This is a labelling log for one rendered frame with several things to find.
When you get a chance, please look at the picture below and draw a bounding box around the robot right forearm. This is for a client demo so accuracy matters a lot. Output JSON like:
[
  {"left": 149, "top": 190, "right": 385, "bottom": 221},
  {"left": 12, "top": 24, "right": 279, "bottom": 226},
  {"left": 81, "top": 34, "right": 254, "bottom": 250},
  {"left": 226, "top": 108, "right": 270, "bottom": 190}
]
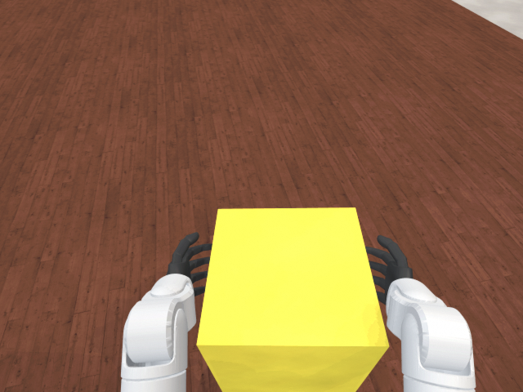
[{"left": 386, "top": 278, "right": 476, "bottom": 392}]

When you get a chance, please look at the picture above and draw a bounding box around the robot right hand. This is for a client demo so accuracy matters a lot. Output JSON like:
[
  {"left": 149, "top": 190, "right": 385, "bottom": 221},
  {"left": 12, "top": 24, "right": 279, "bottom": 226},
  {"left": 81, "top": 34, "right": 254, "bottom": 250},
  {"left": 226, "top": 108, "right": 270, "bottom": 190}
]
[{"left": 365, "top": 235, "right": 413, "bottom": 305}]

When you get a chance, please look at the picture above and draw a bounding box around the robot left forearm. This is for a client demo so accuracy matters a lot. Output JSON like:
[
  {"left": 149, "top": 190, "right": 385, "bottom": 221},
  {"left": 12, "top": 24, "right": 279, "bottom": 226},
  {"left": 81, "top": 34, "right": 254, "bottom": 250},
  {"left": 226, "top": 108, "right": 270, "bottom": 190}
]
[{"left": 121, "top": 274, "right": 196, "bottom": 392}]

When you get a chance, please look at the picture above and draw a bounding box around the carton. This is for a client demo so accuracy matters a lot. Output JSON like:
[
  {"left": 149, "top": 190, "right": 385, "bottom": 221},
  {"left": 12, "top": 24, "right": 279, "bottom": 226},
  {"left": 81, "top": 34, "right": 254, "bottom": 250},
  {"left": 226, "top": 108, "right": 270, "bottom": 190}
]
[{"left": 197, "top": 207, "right": 389, "bottom": 392}]

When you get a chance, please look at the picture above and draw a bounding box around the robot left hand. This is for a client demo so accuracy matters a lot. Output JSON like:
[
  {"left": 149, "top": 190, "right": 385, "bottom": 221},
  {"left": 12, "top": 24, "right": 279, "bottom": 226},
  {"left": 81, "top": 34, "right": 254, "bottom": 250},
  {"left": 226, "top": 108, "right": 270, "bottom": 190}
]
[{"left": 166, "top": 232, "right": 212, "bottom": 296}]

